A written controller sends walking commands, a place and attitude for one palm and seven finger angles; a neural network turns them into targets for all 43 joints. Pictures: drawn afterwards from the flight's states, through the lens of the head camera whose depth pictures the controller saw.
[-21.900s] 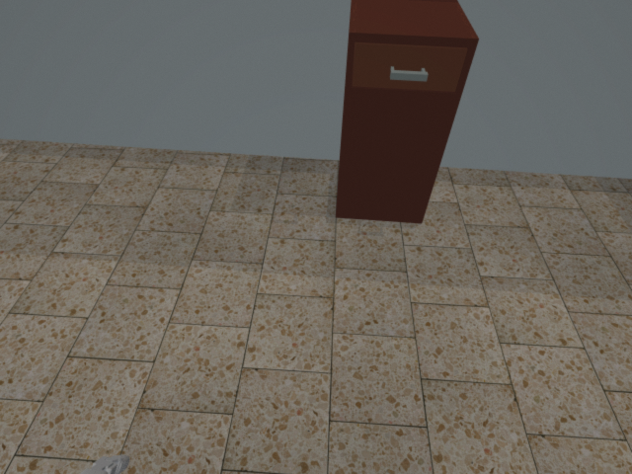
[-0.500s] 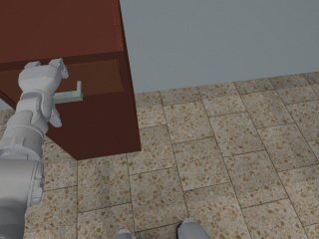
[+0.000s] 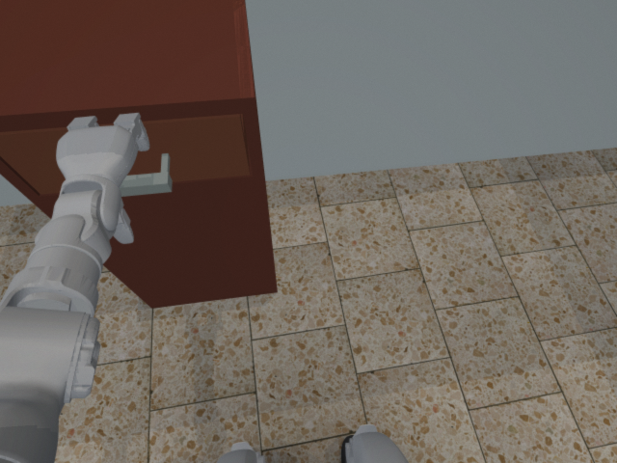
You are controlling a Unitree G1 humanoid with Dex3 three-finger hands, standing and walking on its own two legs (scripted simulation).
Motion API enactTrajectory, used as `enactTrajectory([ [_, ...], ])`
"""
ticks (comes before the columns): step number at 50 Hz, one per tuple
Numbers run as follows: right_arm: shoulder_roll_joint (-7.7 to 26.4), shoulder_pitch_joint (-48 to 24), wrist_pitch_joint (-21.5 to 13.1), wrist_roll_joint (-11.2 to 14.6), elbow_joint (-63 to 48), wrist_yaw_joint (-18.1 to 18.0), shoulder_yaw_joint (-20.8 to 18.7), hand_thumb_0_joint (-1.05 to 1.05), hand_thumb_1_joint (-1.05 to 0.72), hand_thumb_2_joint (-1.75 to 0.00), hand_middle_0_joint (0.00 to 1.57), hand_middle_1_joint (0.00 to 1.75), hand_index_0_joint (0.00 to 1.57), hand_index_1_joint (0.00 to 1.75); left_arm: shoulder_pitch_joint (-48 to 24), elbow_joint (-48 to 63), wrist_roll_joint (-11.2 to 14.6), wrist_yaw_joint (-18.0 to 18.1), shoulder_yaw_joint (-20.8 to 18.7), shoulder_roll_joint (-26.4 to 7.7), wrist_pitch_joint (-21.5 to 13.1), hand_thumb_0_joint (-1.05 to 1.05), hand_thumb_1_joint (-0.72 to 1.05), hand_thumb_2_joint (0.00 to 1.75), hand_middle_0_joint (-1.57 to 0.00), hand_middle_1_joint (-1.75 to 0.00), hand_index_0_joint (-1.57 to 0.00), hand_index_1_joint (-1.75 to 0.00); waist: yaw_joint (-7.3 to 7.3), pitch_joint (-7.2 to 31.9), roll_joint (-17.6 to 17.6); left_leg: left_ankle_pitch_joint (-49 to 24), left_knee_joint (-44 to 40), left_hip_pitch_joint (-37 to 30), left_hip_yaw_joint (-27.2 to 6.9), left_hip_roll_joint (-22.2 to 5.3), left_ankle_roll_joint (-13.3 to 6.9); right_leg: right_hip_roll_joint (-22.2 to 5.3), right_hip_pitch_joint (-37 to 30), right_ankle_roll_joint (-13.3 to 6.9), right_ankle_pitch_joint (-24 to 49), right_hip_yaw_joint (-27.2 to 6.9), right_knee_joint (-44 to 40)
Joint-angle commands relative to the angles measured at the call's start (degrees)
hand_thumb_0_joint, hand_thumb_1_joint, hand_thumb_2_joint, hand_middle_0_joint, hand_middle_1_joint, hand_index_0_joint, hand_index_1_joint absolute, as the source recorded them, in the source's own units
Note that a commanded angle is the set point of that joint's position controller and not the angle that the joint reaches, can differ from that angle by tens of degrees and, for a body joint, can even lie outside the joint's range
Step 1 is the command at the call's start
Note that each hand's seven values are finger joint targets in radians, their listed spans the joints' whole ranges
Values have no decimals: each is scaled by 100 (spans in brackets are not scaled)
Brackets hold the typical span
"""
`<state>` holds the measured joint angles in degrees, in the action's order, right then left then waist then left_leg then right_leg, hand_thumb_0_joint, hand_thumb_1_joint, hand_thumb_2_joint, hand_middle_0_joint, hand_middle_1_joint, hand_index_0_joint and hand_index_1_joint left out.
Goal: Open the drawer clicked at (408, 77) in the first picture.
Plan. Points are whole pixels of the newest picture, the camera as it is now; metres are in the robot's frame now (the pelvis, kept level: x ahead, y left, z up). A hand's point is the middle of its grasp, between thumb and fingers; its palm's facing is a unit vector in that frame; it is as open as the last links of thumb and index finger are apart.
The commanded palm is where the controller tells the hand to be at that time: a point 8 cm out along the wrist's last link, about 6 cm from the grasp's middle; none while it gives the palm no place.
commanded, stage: lower the fingers behind the handle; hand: left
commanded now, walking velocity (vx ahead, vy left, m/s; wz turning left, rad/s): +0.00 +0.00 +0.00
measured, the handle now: (131, 174) +0.54 +0.24 -0.02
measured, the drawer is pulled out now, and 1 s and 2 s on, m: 0.00 0.00 0.00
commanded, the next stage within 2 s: close the thumb around the handle in 1.66 s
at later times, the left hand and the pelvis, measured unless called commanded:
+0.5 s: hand (119, 182) +0.50 +0.23 +0.02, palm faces -0.05 -0.01 -1.00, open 13.8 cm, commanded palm +0.49 +0.23 +0.06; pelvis -0.01 -0.01 -0.01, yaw +0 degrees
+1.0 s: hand (129, 204) +0.49 +0.24 -0.03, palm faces -0.08 -0.03 -1.00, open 13.8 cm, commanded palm +0.49 +0.23 +0.02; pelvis -0.04 +0.00 -0.04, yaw +0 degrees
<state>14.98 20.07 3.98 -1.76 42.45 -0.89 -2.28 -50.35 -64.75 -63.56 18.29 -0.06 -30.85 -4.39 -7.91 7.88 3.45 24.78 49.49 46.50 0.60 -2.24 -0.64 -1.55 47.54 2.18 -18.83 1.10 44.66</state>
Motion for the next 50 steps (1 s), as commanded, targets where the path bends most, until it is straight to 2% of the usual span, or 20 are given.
enactTrajectory([
  [1,1040,1036,-10,40,-202,-135,-335,0,-90,-90,20,30,20,30,-2951,1084,78,177,-379,-1805,184,0,-50,30,-30,-120,-30,-120,-118,2439,336,-2558,-590,-1743,-79,263,-105,428,-1331,-328,1584,202,-344],
  [9,1014,1102,-78,31,-245,-181,-335,0,-90,-90,20,30,20,30,-2683,787,49,38,-186,-1502,-97,0,-50,30,-30,-120,-30,-120,-178,2246,-4,-2159,-523,-1414,-62,279,-150,423,-1177,-326,1394,170,-306],
  [12,1019,1131,-75,10,-213,-152,-359,0,-90,-90,20,30,20,30,-2453,713,24,88,-305,-1559,-163,0,-50,30,-30,-120,-30,-120,-84,2324,107,-2254,-429,-1373,-59,276,-130,425,-1118,-348,1429,165,-208],
  [15,1006,1170,-97,-4,-202,-146,-376,0,-90,-90,20,30,20,30,-2653,733,-3,152,-154,-1370,-162,0,-50,30,-30,-120,-30,-120,-195,2313,70,-2217,-347,-1246,-39,277,-143,421,-1016,-340,1447,162,-176],
  [17,1045,1183,-85,-2,-163,-136,-372,0,-90,-90,20,30,20,30,-2562,642,-18,203,-311,-1605,-109,0,-50,30,-30,-120,-30,-120,-150,2376,29,-2113,-307,-1124,-36,282,-147,418,-1038,-333,1419,145,-120],
  [18,1023,1164,-88,-5,-191,-139,-377,0,-90,-90,20,30,20,30,-2552,582,-32,218,-164,-1427,-66,0,-50,30,-30,-120,-30,-120,-195,2338,79,-2089,-303,-1121,-16,293,-150,419,-1005,-329,1399,144,-143],
  [20,1044,1192,-87,1,-148,-122,-374,0,-90,-90,20,30,20,30,-2646,505,-31,241,-177,-1447,-4,0,-50,30,-30,-120,-30,-120,-236,2296,34,-2047,-289,-1073,-23,285,-156,420,-937,-335,1351,153,-136],
  [22,1072,1180,-71,7,-139,-112,-358,0,-90,-90,20,30,20,30,-2477,376,-33,252,-277,-1612,80,0,-50,30,-30,-120,-30,-120,-175,2312,34,-1937,-264,-956,-2,299,-160,417,-965,-328,1305,137,-105],
  [26,1104,1159,-52,40,-180,-138,-290,0,-90,-90,20,30,20,30,-2519,132,-19,171,-245,-1740,206,0,-50,30,-30,-120,-30,-120,-241,2129,-92,-1651,-252,-637,33,324,-183,395,-981,-299,1198,111,-106],
  [27,1108,1134,-41,56,-194,-140,-275,0,-90,-90,20,30,20,30,-2422,9,-36,138,-211,-1735,253,0,-50,30,-30,-120,-30,-120,-212,2006,-81,-1550,-261,-558,42,334,-177,398,-919,-312,1108,113,-101],
  [28,1096,1122,-53,56,-230,-154,-274,0,-90,-90,20,30,20,30,-2585,52,-56,124,-42,-1558,259,0,-50,30,-30,-120,-30,-120,-301,1972,-12,-1459,-256,-562,46,330,-179,393,-799,-308,1003,128,-109],
  [31,1142,1125,-58,67,-260,-169,-235,0,-90,-90,20,30,20,30,-2577,-87,-63,60,-218,-1861,250,0,-50,30,-30,-120,-30,-120,-289,1944,-124,-1286,-189,-395,28,326,-198,381,-737,-296,844,111,-47],
  [34,1114,1093,-90,77,-351,-189,-213,0,-90,-90,20,30,20,30,-2485,-207,-60,-16,-35,-1649,246,0,-50,30,-30,-120,-30,-120,-326,1863,-128,-1066,-135,-244,40,332,-199,380,-580,-297,668,126,4],
  [37,1131,1088,-120,88,-388,-199,-194,0,-90,-90,20,30,20,30,-2492,-232,-70,-57,-73,-1721,187,0,-50,30,-30,-120,-30,-120,-330,1836,-119,-864,-36,-94,20,321,-203,375,-357,-302,447,129,100],
  [40,1083,1112,-216,30,-440,-253,-216,0,-90,-90,20,30,20,30,-2958,314,-18,-120,-184,-1852,-161,0,-50,30,-30,-120,-30,-120,-404,2299,-89,-838,188,-24,-37,299,-239,367,-339,-292,443,84,286],
  [41,1077,1121,-263,10,-461,-269,-225,0,-90,-90,20,30,20,30,-3148,557,-5,-109,-242,-1955,-330,0,-50,30,-30,-120,-30,-120,-434,2564,82,-851,285,-53,-55,304,-251,359,-349,-278,460,57,351],
  [43,1079,1148,-283,-42,-394,-270,-248,0,-90,-90,20,30,20,30,-3029,787,-31,-24,-534,-2255,-524,0,-50,30,-30,-120,-30,-120,-270,3037,371,-1128,418,-197,-112,309,-220,363,-335,-317,593,69,564],
  [46,1060,1127,-302,-61,-351,-222,-241,0,-90,-90,20,30,20,30,-2747,636,-31,200,-606,-2143,-484,0,-50,30,-30,-120,-30,-120,-253,2848,332,-1291,541,-82,-143,270,-200,383,-28,-310,610,125,663],
  [47,1092,1125,-296,-71,-300,-202,-227,0,-90,-90,20,30,20,30,-2778,649,-54,303,-716,-2280,-440,0,-50,30,-30,-120,-30,-120,-221,2809,346,-1272,554,-9,-169,256,-184,384,29,-321,577,142,720],
  [50,1097,1163,-326,-90,-229,-140,-279,0,-90,-90,20,30,20,30,-3105,809,-185,543,-591,-2110,-318,0,-50,30,-30,-120,-30,-120,-300,3028,540,-1450,622,-235,-231,231,-154,397,244,-339,584,189,779],
])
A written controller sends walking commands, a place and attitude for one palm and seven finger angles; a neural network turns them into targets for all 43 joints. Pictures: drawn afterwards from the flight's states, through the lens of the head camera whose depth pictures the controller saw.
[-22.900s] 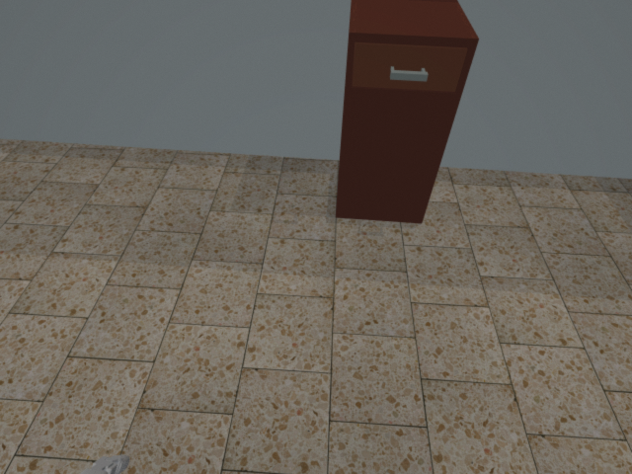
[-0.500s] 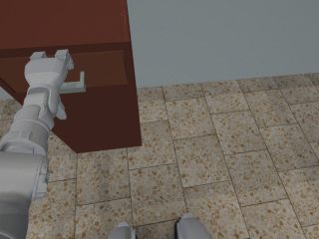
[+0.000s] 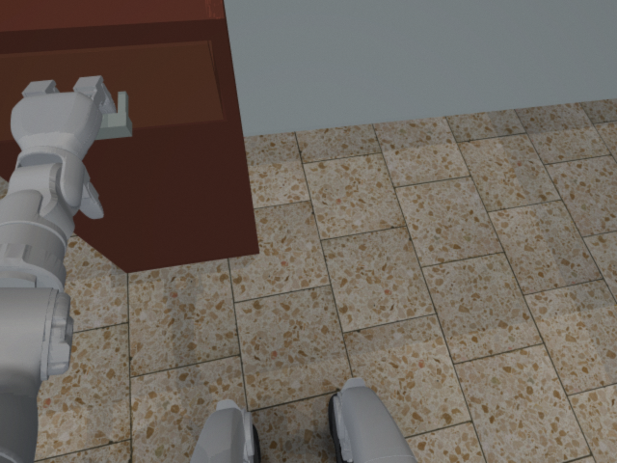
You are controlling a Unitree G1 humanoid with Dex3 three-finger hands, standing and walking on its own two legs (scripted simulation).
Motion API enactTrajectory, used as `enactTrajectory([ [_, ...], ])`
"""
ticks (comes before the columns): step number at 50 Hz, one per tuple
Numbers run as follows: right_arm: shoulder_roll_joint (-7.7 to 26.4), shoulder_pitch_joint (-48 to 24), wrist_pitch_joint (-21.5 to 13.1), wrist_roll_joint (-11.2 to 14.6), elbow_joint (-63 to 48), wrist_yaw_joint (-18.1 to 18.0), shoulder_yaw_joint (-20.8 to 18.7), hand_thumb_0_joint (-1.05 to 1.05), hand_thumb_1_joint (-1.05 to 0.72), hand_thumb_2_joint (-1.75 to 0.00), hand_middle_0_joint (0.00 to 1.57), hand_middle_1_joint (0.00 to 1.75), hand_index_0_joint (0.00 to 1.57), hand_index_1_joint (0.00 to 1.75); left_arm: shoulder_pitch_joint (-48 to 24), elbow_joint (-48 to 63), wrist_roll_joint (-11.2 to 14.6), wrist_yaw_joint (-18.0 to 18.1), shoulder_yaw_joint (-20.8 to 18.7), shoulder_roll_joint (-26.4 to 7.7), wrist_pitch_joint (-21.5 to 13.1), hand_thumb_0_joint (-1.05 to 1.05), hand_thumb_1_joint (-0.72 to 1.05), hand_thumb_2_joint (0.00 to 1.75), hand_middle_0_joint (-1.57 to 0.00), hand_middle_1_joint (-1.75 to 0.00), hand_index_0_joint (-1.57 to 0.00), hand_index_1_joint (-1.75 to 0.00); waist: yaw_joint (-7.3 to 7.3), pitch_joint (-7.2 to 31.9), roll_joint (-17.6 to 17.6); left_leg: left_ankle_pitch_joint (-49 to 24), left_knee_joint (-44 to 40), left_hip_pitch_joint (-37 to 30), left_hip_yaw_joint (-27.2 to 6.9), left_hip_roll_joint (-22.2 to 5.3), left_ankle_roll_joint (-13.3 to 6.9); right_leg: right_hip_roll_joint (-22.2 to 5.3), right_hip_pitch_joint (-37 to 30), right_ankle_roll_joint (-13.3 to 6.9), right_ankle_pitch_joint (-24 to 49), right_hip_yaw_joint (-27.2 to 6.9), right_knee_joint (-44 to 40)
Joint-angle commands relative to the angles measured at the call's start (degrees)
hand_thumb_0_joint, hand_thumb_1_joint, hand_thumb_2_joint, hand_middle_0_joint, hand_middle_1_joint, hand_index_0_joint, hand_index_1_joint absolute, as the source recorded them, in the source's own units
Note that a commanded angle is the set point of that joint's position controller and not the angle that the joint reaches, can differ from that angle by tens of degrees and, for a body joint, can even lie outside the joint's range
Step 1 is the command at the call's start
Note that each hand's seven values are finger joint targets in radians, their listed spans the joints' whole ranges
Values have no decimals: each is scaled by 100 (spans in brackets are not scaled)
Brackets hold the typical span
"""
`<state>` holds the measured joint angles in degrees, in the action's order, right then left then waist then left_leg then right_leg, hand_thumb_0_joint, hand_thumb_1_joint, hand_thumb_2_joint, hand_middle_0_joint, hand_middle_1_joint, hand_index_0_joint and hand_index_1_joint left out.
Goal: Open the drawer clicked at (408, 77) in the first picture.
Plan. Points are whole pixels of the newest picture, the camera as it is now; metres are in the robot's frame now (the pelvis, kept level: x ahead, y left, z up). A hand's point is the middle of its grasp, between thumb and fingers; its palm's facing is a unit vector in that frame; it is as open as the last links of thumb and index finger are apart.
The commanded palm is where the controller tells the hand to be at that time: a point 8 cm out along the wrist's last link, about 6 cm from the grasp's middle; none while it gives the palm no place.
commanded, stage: lower the fingers behind the handle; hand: left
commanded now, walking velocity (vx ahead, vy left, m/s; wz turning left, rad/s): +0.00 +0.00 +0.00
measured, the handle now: (82, 115) +0.57 +0.25 +0.02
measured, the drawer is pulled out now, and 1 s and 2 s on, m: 0.00 0.00 0.02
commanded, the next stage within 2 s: close the thumb around the handle in 0.66 s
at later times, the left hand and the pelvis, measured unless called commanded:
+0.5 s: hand (87, 157) +0.52 +0.25 +0.00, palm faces -0.09 -0.02 -1.00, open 13.8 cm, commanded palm +0.52 +0.23 +0.05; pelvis +0.01 +0.00 +0.00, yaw +0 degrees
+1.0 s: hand (87, 155) +0.53 +0.25 +0.00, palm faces -0.09 -0.02 -1.00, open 12.2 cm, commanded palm +0.52 +0.23 +0.05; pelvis +0.02 +0.00 +0.00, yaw +0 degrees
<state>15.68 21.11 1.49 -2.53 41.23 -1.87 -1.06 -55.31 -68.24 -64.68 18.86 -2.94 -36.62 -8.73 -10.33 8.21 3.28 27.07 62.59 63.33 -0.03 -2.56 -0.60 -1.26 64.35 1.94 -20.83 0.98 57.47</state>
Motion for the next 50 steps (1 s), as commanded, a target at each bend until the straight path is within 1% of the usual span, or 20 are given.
enactTrajectory([
  [1,1041,1102,-82,-18,-70,-32,-419,0,-90,-90,20,30,20,30,-2636,1179,-97,548,-297,-1537,174,0,-50,30,-30,-120,-30,-120,-81,3136,638,-1808,-669,-2060,-206,247,-140,378,-1399,-314,843,217,-481],
  [3,1021,1153,-108,-31,10,1,-445,0,-90,-90,20,30,20,30,-2841,1316,-71,585,-131,-1319,260,0,-50,30,-30,-120,-30,-120,-138,3292,837,-2025,-628,-2317,-231,221,-117,388,-1311,-319,934,248,-479],
  [6,1067,1199,-46,-35,96,22,-428,0,-90,-90,20,30,20,30,-2761,1168,34,572,-331,-1555,449,0,-50,30,-30,-120,-30,-120,-138,3373,613,-2195,-624,-2327,-251,217,-128,395,-1503,-297,1086,262,-474],
  [7,1065,1167,-20,-32,102,37,-406,0,-90,-90,20,30,20,30,-2541,962,82,542,-319,-1513,541,0,-50,30,-30,-120,-30,-120,-96,3238,531,-2107,-642,-2187,-188,249,-153,392,-1613,-294,1117,242,-517],
  [9,1052,1136,10,1,101,25,-353,0,-90,-90,20,30,20,30,-2605,725,88,475,-104,-1361,671,0,-50,30,-30,-120,-30,-120,-185,2804,453,-1819,-723,-1922,-174,267,-167,385,-1563,-289,958,252,-576],
  [10,1066,1130,18,1,127,17,-339,0,-90,-90,20,30,20,30,-2626,730,85,451,-205,-1477,677,0,-50,30,-30,-120,-30,-120,-156,2805,419,-1835,-736,-1941,-181,258,-167,382,-1564,-299,962,256,-562],
  [13,1052,1090,27,6,86,11,-326,0,-90,-90,20,30,20,30,-2589,575,41,408,22,-1223,706,0,-50,30,-30,-120,-30,-120,-236,2535,420,-1716,-742,-1909,-193,256,-171,391,-1331,-301,822,291,-573],
  [14,1065,1098,34,1,76,8,-317,0,-90,-90,20,30,20,30,-2560,611,30,397,-91,-1380,691,0,-50,30,-30,-120,-30,-120,-173,2513,422,-1731,-754,-1880,-196,259,-159,383,-1391,-307,831,289,-555],
  [17,1027,1071,32,-12,0,7,-332,0,-90,-90,20,30,20,30,-2532,783,18,352,-22,-1250,586,0,-50,30,-30,-120,-30,-120,-159,2670,541,-1786,-727,-1983,-179,264,-161,384,-1423,-312,884,275,-549],
  [20,1009,1036,40,-25,-40,5,-344,0,-90,-90,20,30,20,30,-2290,914,38,307,-162,-1317,460,0,-50,30,-30,-120,-30,-120,-40,2879,508,-1981,-682,-2061,-174,257,-153,389,-1553,-327,1036,269,-476],
  [21,980,1044,23,-24,-77,5,-362,0,-90,-90,20,30,20,30,-2309,1017,40,309,-52,-1161,408,0,-50,30,-30,-120,-30,-120,-81,2905,579,-2033,-665,-2116,-179,248,-149,387,-1520,-318,1063,276,-481],
  [22,995,1039,30,-25,-57,14,-373,0,-90,-90,20,30,20,30,-2125,1015,49,311,-193,-1273,389,0,-50,30,-30,-120,-30,-120,-1,2882,511,-2083,-653,-2127,-176,236,-140,393,-1533,-325,1090,276,-467],
  [23,980,1007,23,-28,-85,12,-382,0,-90,-90,20,30,20,30,-2107,1007,32,318,-66,-1102,368,0,-50,30,-30,-120,-30,-120,-44,2839,499,-2035,-644,-2080,-155,244,-143,390,-1515,-316,1069,266,-484],
  [26,976,1034,-10,-27,-56,9,-412,0,-90,-90,20,30,20,30,-2335,1252,7,393,-96,-1125,271,0,-50,30,-30,-120,-30,-120,-73,2870,572,-2034,-628,-2160,-203,213,-129,390,-1389,-318,997,276,-452],
  [35,986,1052,5,-48,87,58,-443,0,-90,-90,20,30,20,30,-2170,1284,23,545,-254,-1221,417,0,-50,30,-30,-120,-30,-120,20,3126,557,-2414,-593,-2245,-168,227,-121,400,-1671,-325,1392,260,-412],
  [38,982,1049,15,-39,80,61,-436,0,-90,-90,20,30,20,30,-2161,1195,59,522,-165,-1140,484,0,-50,30,-30,-120,-30,-120,-26,2895,486,-2298,-638,-2130,-130,237,-137,393,-1743,-306,1392,253,-496],
  [40,996,1033,45,-30,88,57,-420,0,-90,-90,20,30,20,30,-2094,1162,69,470,-258,-1290,500,0,-39,35,-31,-121,-31,-121,11,3043,426,-2301,-623,-2113,-109,255,-151,396,-1868,-310,1474,215,-483],
  [41,977,1050,41,-27,71,47,-419,0,-90,-90,20,30,20,30,-2136,1138,75,450,-151,-1185,496,0,-33,37,-31,-122,-31,-122,-52,2964,442,-2259,-636,-2074,-98,259,-161,387,-1872,-296,1487,213,-517],
  [47,985,1036,63,-23,71,19,-420,0,-90,-90,20,30,20,30,-1981,1158,68,378,-263,-1329,400,0,0,52,-34,-125,-34,-125,12,2918,385,-2346,-617,-2032,-70,261,-169,383,-1942,-293,1630,183,-492],
  [50,959,1022,70,-40,53,40,-448,0,-90,-90,20,30,20,30,-1848,1250,75,386,-228,-1141,335,0,17,59,-35,-127,-35,-127,56,3018,464,-2559,-611,-2220,-80,248,-145,392,-1892,-310,1681,209,-467],
])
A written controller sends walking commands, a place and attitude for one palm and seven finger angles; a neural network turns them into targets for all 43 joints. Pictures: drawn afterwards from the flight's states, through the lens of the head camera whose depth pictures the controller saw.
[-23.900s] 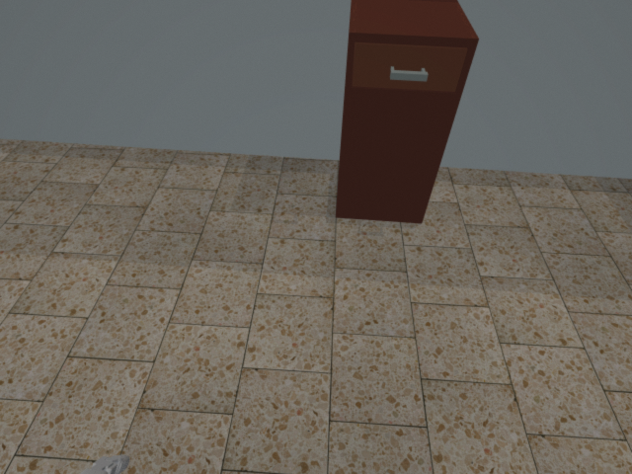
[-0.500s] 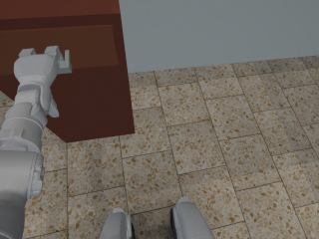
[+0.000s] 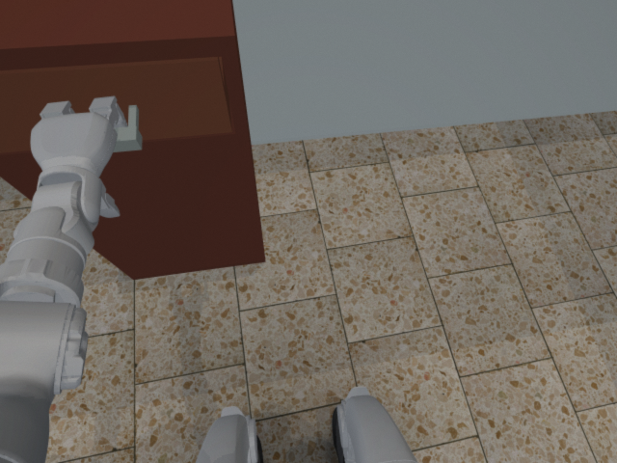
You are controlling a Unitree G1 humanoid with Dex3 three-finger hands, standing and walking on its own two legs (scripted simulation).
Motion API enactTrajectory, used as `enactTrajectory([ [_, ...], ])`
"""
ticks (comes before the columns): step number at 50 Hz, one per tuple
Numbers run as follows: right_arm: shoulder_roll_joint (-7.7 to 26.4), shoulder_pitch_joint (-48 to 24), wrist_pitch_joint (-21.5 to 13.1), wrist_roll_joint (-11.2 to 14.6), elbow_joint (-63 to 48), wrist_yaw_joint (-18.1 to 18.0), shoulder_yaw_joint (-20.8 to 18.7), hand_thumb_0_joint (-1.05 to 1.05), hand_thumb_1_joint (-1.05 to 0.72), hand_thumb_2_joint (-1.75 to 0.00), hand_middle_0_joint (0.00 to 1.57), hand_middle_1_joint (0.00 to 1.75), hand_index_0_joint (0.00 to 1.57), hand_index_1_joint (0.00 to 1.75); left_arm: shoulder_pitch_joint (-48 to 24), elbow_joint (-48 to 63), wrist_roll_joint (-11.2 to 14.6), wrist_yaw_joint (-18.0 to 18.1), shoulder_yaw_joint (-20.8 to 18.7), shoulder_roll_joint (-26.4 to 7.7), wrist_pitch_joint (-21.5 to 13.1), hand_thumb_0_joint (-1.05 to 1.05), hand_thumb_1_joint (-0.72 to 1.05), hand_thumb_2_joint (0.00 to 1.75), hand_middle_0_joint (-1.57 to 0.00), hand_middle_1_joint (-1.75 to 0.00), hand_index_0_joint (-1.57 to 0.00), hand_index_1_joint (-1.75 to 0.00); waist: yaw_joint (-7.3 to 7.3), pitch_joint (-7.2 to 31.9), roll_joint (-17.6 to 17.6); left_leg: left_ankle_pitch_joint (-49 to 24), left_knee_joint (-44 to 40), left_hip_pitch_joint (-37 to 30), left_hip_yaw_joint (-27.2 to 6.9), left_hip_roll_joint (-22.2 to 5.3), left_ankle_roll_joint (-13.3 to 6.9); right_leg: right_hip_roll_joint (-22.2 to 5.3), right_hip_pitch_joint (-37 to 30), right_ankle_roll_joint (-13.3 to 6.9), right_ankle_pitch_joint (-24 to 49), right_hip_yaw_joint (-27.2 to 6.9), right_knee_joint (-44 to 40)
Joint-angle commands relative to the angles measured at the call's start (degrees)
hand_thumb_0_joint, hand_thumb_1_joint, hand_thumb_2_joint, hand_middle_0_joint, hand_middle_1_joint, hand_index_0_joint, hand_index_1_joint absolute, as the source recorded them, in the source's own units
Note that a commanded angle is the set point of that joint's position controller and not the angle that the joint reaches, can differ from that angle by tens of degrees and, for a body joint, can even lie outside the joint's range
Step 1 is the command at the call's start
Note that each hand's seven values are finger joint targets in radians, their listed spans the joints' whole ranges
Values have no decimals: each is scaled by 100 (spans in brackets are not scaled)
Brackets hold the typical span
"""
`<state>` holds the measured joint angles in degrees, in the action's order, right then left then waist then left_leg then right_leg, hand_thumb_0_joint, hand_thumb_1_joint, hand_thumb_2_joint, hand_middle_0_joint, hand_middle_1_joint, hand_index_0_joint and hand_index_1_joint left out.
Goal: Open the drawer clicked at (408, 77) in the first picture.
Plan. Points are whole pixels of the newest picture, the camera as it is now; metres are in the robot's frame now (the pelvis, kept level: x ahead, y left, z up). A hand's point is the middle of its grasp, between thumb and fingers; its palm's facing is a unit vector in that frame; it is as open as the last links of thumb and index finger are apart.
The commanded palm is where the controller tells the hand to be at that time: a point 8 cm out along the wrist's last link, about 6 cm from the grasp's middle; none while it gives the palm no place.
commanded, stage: close the thumb around the handle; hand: left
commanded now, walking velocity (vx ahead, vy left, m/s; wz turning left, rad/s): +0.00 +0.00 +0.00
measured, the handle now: (93, 129) +0.56 +0.25 +0.02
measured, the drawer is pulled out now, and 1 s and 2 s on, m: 0.00 0.02 0.15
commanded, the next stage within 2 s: pull the drawer open in 0.46 s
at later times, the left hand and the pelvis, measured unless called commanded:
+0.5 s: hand (96, 168) +0.51 +0.25 -0.01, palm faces -0.07 +0.00 -1.00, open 5.4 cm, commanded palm +0.51 +0.24 +0.04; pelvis +0.00 +0.00 +0.00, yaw +0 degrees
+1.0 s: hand (96, 181) +0.49 +0.25 -0.01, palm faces -0.07 -0.05 -1.00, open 5.4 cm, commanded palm +0.46 +0.24 +0.04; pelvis +0.02 +0.01 +0.01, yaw -2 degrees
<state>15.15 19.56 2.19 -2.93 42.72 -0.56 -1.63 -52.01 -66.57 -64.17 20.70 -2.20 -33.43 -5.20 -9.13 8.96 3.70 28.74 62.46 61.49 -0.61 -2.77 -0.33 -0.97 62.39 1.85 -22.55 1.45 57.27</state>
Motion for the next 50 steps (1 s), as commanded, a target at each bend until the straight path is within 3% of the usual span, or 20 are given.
enactTrajectory([
  [1,1001,1165,-7,1,-108,-99,-401,0,-90,-90,20,30,20,30,-2178,1121,25,223,-257,-1401,-50,0,23,61,-35,-128,-35,-128,-91,2910,404,-2674,-596,-2026,-18,262,-172,355,-1672,-285,1817,166,-466],
  [3,1010,1149,-7,3,-116,-91,-396,0,-90,-90,20,30,20,30,-2067,1077,35,240,-306,-1436,-57,0,34,66,-36,-129,-36,-129,-65,2791,322,-2615,-605,-1935,-9,265,-175,358,-1693,-288,1800,162,-475],
  [5,1021,1129,-10,-3,-99,-90,-407,0,-90,-90,20,30,20,30,-2200,1228,25,279,-432,-1602,-102,0,45,71,-37,-130,-37,-130,-31,2962,362,-2611,-581,-1942,-13,271,-177,354,-1747,-294,1829,136,-429],
  [8,1003,1113,-12,-7,-123,-68,-407,0,-90,-90,20,30,20,30,-2056,1193,12,318,-308,-1411,-71,0,62,78,-38,-132,-38,-132,-11,2944,482,-2732,-585,-1991,-5,271,-158,355,-1709,-299,1857,173,-413],
  [9,1018,1127,1,1,-98,-60,-408,0,-90,-90,20,30,20,30,-1976,1076,21,328,-370,-1468,-33,0,68,80,-38,-133,-38,-133,-16,2841,338,-2685,-597,-1970,-11,258,-161,367,-1702,-299,1833,176,-431],
  [13,1027,1097,12,10,-116,-61,-399,0,-90,-90,20,30,20,30,-2106,1092,18,349,-325,-1488,15,0,90,90,-40,-135,-40,-135,-40,2800,387,-2547,-623,-1870,8,279,-165,351,-1726,-292,1772,166,-447],
  [14,1038,1107,15,17,-115,-55,-400,0,-90,-90,20,30,20,30,-2023,1056,11,349,-400,-1570,42,0,90,90,-40,-135,-40,-135,2,2846,329,-2538,-631,-1886,4,280,-162,358,-1766,-297,1762,169,-438],
  [18,1047,1118,8,26,-108,-71,-393,0,-90,-90,20,30,20,30,-2246,875,-4,347,-197,-1389,138,0,90,90,-40,-135,-40,-135,-151,2683,317,-2424,-644,-1892,-36,266,-166,360,-1526,-288,1582,193,-470],
  [19,1069,1132,11,28,-91,-77,-385,0,-90,-90,20,30,20,30,-2317,890,-10,341,-275,-1518,149,0,90,90,-40,-135,-40,-135,-137,2642,286,-2378,-658,-1865,-49,264,-159,355,-1515,-290,1526,195,-465],
  [23,1066,1155,-13,11,-95,-85,-388,0,-90,-90,20,30,20,30,-2424,928,11,303,-238,-1468,153,0,90,90,-40,-135,-40,-135,-146,2842,445,-2494,-633,-2060,-75,252,-152,357,-1444,-296,1515,208,-451],
  [28,1058,1159,-30,38,-123,-124,-349,0,-90,-90,20,30,20,30,-2596,769,56,213,-102,-1413,145,0,90,90,-40,-135,-40,-135,-261,2609,311,-2173,-651,-1800,-67,278,-186,348,-1421,-280,1361,190,-496],
  [29,1078,1160,-19,35,-112,-115,-336,0,-90,-90,20,30,20,30,-2433,724,67,196,-258,-1597,147,0,90,90,-40,-135,-40,-135,-171,2636,297,-2109,-661,-1758,-52,279,-188,348,-1501,-284,1338,180,-486],
  [32,1066,1143,-8,34,-179,-124,-338,0,-90,-90,20,30,20,30,-2064,804,98,129,-338,-1614,84,0,90,90,-40,-135,-40,-135,-52,2843,251,-2225,-669,-1781,-42,286,-186,350,-1687,-293,1496,171,-441],
  [33,1041,1105,-12,28,-215,-113,-334,0,-90,-90,20,30,20,30,-1932,886,106,111,-284,-1505,57,0,90,90,-40,-135,-40,-135,29,2848,407,-2291,-697,-1847,-26,289,-166,346,-1697,-303,1502,191,-436],
  [35,1026,1091,-10,35,-214,-89,-366,0,-90,-90,20,30,20,30,-1718,937,142,92,-265,-1343,21,0,90,90,-40,-135,-40,-135,48,2916,338,-2445,-683,-1985,-7,270,-165,361,-1717,-307,1601,191,-448],
  [43,996,955,35,58,-315,-48,-422,0,-90,-90,20,30,20,30,-447,1446,234,157,-472,-1258,-45,0,90,90,-40,-135,-40,-135,425,2916,144,-2764,-859,-2065,105,238,-150,371,-2290,-313,2011,182,-518],
  [44,971,927,39,70,-341,-42,-440,0,-90,-90,20,30,20,30,-344,1560,254,180,-397,-1104,-43,0,90,90,-40,-135,-40,-135,408,2873,133,-2818,-874,-2089,148,245,-160,369,-2353,-308,2106,169,-570],
  [45,984,916,55,65,-306,-40,-455,0,-90,-90,20,30,20,30,-234,1571,256,211,-535,-1201,-44,0,90,90,-40,-135,-40,-135,448,2910,-27,-2910,-874,-2110,136,237,-162,366,-2424,-307,2186,163,-554],
  [48,962,834,71,82,-326,-20,-479,0,-90,-90,20,30,20,30,151,1683,258,302,-451,-996,-15,0,90,90,-40,-135,-40,-135,486,2600,-67,-2935,-968,-2082,190,238,-159,361,-2474,-303,2263,165,-638],
  [50,975,789,97,88,-311,-25,-484,0,-90,-90,20,30,20,30,159,1762,255,354,-519,-1054,-3,0,90,90,-40,-135,-40,-135,515,2514,-124,-2963,-1010,-2069,185,245,-159,354,-2515,-317,2295,149,-647],
])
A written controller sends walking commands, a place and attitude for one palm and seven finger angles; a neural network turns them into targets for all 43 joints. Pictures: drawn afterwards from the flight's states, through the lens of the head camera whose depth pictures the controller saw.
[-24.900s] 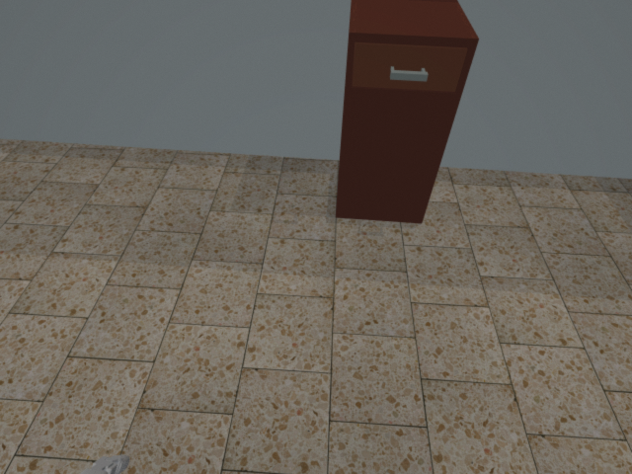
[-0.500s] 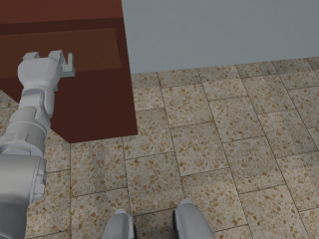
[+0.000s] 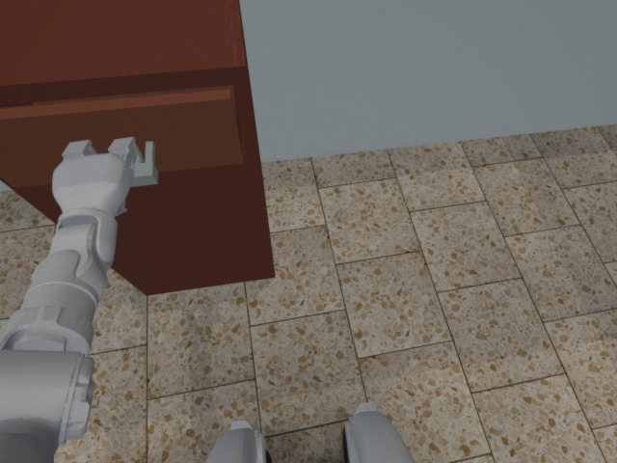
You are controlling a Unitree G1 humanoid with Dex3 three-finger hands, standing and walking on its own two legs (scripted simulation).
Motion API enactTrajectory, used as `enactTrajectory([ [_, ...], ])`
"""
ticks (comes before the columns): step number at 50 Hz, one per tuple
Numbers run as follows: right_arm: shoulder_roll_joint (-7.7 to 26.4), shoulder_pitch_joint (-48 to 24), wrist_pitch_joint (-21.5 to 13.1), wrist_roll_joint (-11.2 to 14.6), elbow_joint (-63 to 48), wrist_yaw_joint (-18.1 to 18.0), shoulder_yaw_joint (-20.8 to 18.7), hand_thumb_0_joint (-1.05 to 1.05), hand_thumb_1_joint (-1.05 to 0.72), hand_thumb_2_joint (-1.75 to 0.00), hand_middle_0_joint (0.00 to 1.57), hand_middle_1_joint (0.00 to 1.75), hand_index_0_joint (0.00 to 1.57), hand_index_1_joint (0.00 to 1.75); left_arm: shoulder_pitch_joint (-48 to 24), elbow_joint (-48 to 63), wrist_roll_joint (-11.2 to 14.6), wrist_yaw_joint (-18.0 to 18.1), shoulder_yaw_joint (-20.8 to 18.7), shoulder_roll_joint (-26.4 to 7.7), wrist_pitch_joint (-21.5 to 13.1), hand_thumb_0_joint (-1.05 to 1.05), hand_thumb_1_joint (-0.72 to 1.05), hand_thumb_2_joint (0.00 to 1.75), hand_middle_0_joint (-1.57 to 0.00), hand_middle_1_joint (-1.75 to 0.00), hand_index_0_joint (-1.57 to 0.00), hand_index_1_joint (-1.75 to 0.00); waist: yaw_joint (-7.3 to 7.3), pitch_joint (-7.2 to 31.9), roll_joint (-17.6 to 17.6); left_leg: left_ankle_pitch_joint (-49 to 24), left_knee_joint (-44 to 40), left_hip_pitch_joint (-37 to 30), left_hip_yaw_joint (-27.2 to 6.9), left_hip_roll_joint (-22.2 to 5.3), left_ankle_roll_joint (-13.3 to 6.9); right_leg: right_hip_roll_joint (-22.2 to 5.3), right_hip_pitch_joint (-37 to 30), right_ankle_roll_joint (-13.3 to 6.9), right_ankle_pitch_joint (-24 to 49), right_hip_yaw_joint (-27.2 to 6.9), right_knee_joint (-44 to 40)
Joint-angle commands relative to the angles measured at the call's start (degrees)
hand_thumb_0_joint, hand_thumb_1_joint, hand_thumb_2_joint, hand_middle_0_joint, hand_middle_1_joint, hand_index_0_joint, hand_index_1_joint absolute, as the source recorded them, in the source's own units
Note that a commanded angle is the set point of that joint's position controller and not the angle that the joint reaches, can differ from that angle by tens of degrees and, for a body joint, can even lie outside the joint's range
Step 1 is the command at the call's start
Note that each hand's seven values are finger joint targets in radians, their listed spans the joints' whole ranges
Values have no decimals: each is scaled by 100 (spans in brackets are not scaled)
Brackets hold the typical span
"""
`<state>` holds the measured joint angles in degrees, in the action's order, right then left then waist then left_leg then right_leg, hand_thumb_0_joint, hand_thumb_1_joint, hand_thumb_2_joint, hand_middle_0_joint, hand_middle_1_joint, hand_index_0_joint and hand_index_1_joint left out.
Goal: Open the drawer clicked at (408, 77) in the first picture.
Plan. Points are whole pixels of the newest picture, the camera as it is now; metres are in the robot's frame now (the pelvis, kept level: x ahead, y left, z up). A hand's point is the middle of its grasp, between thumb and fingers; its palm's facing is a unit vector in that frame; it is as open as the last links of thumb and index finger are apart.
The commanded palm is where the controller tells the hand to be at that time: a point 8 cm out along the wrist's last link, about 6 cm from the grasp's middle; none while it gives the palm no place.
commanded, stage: pull the drawer open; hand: left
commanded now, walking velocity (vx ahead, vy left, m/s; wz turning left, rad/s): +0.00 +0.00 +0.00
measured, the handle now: (112, 165) +0.51 +0.25 +0.01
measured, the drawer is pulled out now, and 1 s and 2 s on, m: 0.02 0.15 0.25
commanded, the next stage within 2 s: none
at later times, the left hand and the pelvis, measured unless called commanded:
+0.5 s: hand (112, 241) +0.41 +0.24 -0.02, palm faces -0.05 -0.04 -1.00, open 5.4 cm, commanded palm +0.37 +0.24 +0.03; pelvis +0.02 +0.00 +0.02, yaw +1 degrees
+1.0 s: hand (109, 290) +0.34 +0.24 -0.02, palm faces -0.03 -0.03 -1.00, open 5.4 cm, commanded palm +0.31 +0.24 +0.03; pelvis +0.00 -0.01 +0.02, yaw +1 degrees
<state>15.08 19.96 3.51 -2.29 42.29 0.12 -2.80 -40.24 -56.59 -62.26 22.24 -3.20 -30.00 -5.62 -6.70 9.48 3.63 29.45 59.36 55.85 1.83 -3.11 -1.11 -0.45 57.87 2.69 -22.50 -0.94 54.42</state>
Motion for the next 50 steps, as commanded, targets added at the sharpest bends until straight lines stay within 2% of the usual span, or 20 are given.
enactTrajectory([
  [1,965,742,-35,13,-276,-98,-384,0,-90,-90,20,30,20,30,-971,884,12,249,-411,-1369,38,0,90,90,-40,-135,-40,-135,293,2538,-39,-3227,-711,-1625,-57,264,-75,297,-2082,-397,2391,394,-342],
  [2,949,733,-20,19,-292,-76,-399,0,-90,-90,20,30,20,30,-769,932,15,286,-360,-1221,78,0,90,90,-40,-135,-40,-135,337,2566,58,-3470,-726,-1802,-74,253,-58,304,-2041,-406,2411,413,-354],
  [3,923,717,-23,20,-300,-71,-417,0,-90,-90,20,30,20,30,-807,1068,0,330,-231,-1033,93,0,90,90,-40,-135,-40,-135,283,2544,50,-3675,-720,-1945,-79,229,-56,306,-2011,-398,2492,428,-386],
  [4,925,710,-20,15,-301,-46,-436,0,-90,-90,20,30,20,30,-591,1194,15,365,-353,-1097,122,0,90,90,-40,-135,-40,-135,394,2656,160,-3897,-737,-2083,-83,213,-35,299,-2076,-400,2546,430,-376],
  [11,864,490,25,29,-432,-16,-466,0,-90,-90,20,30,20,30,47,1850,25,495,-203,-708,366,0,90,90,-40,-135,-40,-135,415,2553,97,-4651,-834,-2512,-141,153,-18,285,-2260,-392,2898,449,-500],
  [13,835,435,17,29,-465,-26,-471,0,-90,-90,20,30,20,30,118,1961,22,521,-88,-533,425,0,90,90,-40,-135,-40,-135,388,2462,7,-4602,-867,-2500,-122,160,-27,286,-2334,-387,2933,447,-557],
  [15,845,400,44,32,-465,-20,-456,0,-90,-90,20,30,20,30,270,2049,71,511,-210,-642,474,0,90,90,-40,-135,-40,-135,417,2478,69,-4515,-910,-2537,-129,182,-17,288,-2426,-412,2965,424,-582],
  [16,833,335,37,30,-476,-47,-441,0,-90,-90,20,30,20,30,364,1930,33,524,-143,-569,494,0,90,90,-40,-135,-40,-135,413,2243,-106,-4330,-954,-2394,-108,190,-25,281,-2414,-397,2883,441,-606],
  [19,812,260,39,40,-509,-52,-444,0,-90,-90,20,30,20,30,425,2032,23,551,-78,-458,528,0,90,90,-40,-135,-40,-135,418,2181,6,-4163,-1022,-2487,-80,205,-7,285,-2417,-415,2777,446,-671],
  [26,750,40,24,23,-625,-106,-422,0,-90,-90,20,30,20,30,989,2487,17,572,-128,-440,550,0,90,90,-40,-135,-40,-135,554,2384,33,-4337,-1059,-2579,-65,222,-6,267,-2710,-425,3037,402,-656],
  [28,733,-24,-3,35,-656,-109,-420,0,-90,-90,20,30,20,30,1112,2573,47,581,-19,-274,543,0,90,90,-40,-135,-40,-135,522,2230,-60,-4156,-1085,-2524,-40,230,-8,278,-2713,-420,2981,410,-707],
  [31,736,-136,-21,31,-689,-126,-406,0,-90,-90,20,30,20,30,1321,2742,40,604,-114,-357,516,0,90,90,-40,-135,-40,-135,585,2164,9,-4001,-1129,-2506,-45,238,2,277,-2715,-433,2852,402,-701],
  [33,707,-177,-65,39,-701,-121,-418,0,-90,-90,20,30,20,30,1466,2803,39,648,11,-156,504,0,90,90,-40,-135,-40,-135,545,2065,-58,-3907,-1147,-2547,-42,236,6,288,-2652,-433,2756,429,-747],
  [36,720,-247,-93,18,-693,-144,-412,0,-90,-90,20,30,20,30,1653,2964,11,717,-202,-351,488,0,90,90,-40,-135,-40,-135,625,2162,-80,-3830,-1159,-2517,-38,244,11,278,-2738,-439,2757,407,-702],
  [38,693,-304,-131,34,-715,-148,-407,0,-90,-90,20,30,20,30,1788,2988,20,756,-93,-184,485,0,90,90,-40,-135,-40,-135,592,2034,-185,-3562,-1178,-2444,-14,270,13,285,-2721,-439,2648,409,-747],
  [40,732,-362,-145,35,-696,-151,-398,0,-90,-90,20,30,20,30,1716,3084,37,780,-225,-351,482,0,90,90,-40,-135,-40,-135,619,1955,-75,-3342,-1209,-2379,-30,289,22,283,-2696,-470,2482,409,-729],
  [43,689,-448,-215,23,-684,-176,-392,0,-90,-90,20,30,20,30,1652,3004,-36,867,-25,-132,479,0,90,90,-40,-135,-40,-135,558,1808,-66,-3000,-1203,-2320,11,316,20,280,-2525,-459,2276,415,-756],
  [45,735,-463,-215,27,-663,-191,-387,0,-90,-90,20,30,20,30,1707,2968,18,865,-272,-402,502,0,90,90,-40,-135,-40,-135,637,1802,-126,-2757,-1227,-2208,11,355,18,276,-2649,-482,2196,375,-748],
  [49,675,-531,-297,48,-676,-231,-382,0,-90,-90,20,30,20,30,1579,2919,-31,906,-14,-147,495,0,90,90,-40,-135,-40,-135,591,1728,-134,-2431,-1259,-2201,25,383,14,267,-2524,-473,1941,382,-781],
  [50,694,-536,-302,49,-678,-225,-379,0,-90,-90,20,30,20,30,1554,2967,-21,902,-120,-263,497,0,90,90,-40,-135,-40,-135,623,1781,-107,-2499,-1265,-2233,-5,379,13,270,-2540,-492,1928,392,-758],
])
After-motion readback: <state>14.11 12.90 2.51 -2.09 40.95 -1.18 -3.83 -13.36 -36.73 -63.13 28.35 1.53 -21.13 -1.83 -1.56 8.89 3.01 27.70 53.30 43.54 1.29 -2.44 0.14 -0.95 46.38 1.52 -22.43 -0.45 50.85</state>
